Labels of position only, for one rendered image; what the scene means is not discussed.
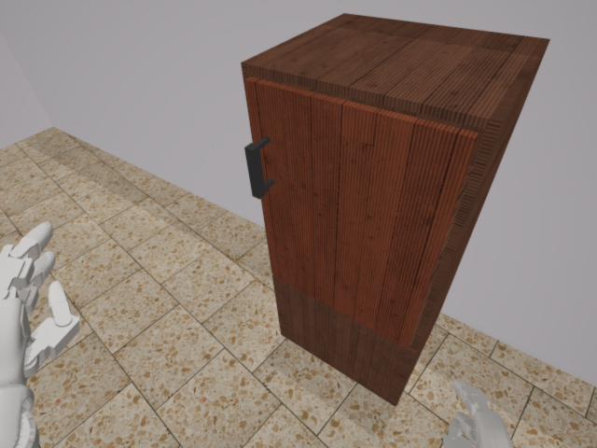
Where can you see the cupboard door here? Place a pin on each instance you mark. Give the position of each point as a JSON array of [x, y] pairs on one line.
[[362, 200]]

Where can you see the robot right hand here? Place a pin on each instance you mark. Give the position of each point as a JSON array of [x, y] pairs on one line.
[[487, 430]]

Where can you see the left robot forearm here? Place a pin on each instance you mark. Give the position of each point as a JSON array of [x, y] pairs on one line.
[[17, 426]]

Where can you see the robot left hand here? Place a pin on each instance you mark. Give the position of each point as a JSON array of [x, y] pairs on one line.
[[21, 275]]

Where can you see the handle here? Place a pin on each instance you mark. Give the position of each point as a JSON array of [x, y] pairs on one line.
[[254, 164]]

